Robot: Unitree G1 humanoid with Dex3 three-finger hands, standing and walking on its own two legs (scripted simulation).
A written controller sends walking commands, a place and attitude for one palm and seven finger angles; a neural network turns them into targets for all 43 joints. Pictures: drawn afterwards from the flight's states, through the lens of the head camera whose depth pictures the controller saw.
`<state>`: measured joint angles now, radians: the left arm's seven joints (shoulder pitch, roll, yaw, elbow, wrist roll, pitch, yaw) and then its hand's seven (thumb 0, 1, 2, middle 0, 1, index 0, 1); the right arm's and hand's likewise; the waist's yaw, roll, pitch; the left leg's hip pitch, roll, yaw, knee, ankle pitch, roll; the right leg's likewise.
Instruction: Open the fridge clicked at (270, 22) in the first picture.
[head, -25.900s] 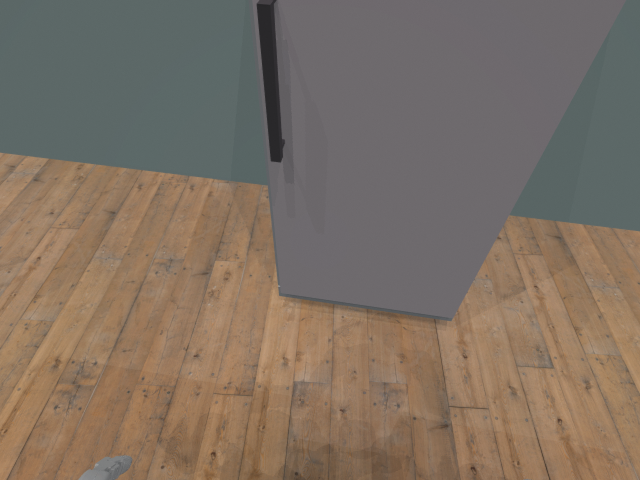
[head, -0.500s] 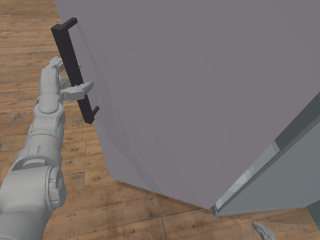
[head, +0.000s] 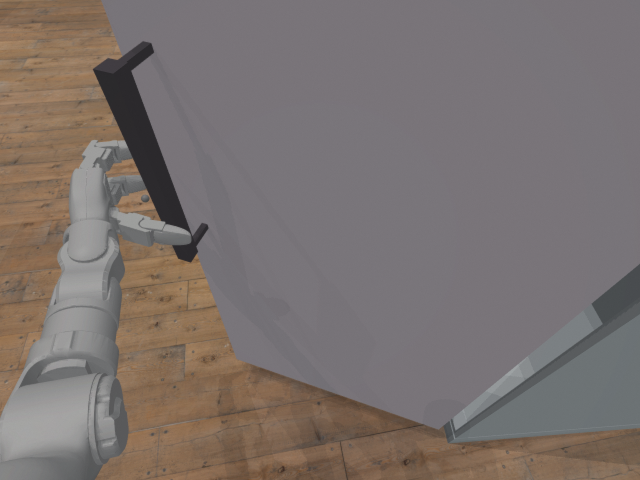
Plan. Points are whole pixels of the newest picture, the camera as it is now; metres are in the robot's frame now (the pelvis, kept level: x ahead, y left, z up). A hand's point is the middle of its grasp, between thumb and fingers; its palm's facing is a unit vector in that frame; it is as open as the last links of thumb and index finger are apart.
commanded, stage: slip the hand off the handle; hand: left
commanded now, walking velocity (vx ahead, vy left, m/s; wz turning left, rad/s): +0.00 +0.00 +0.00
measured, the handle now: (169, 172) +0.47 +0.21 +0.12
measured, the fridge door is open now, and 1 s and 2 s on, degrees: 67 67 67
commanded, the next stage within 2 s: draw the hand back to the body in 1.24 s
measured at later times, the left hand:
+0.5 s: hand (82, 196) +0.44 +0.32 +0.10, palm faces +0.33 -0.92 -0.21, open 14.7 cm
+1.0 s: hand (47, 241) +0.37 +0.33 +0.10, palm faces +0.33 -0.93 -0.18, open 14.7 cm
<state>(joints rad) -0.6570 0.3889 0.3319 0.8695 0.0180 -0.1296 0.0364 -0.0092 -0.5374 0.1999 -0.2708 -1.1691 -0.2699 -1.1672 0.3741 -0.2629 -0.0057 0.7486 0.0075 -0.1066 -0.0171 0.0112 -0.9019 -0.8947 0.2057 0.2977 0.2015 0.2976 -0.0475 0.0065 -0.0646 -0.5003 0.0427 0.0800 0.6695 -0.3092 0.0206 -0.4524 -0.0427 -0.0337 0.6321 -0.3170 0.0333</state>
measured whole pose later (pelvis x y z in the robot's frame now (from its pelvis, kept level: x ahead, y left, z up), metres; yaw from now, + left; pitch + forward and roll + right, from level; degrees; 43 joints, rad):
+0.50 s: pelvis +0.00 -0.02 -0.01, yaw +1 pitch +12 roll -1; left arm -0.76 0.69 0.50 1.10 0.02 -0.20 -0.20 -0.01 -0.54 0.20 -0.26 -1.15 -0.25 -1.15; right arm 0.35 -0.29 0.01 0.69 0.02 -0.05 -0.07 0.01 -0.90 -0.89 0.20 0.30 0.20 0.30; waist -0.08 -0.01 -0.05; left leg -0.61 0.07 0.03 0.73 -0.32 -0.01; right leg -0.55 -0.01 -0.07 0.68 -0.34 0.00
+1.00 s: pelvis +0.01 +0.01 +0.00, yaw +0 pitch +9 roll -2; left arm -0.35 0.51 0.49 0.61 -0.09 -0.11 -0.19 -0.01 -0.54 0.20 -0.25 -1.15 -0.25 -1.15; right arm 0.34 -0.25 0.01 0.64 0.03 -0.06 -0.08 0.01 -0.90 -0.89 0.20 0.30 0.20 0.30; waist -0.01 0.01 -0.10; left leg -0.53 0.05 0.07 0.72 -0.34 0.03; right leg -0.46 -0.04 -0.04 0.64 -0.33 0.04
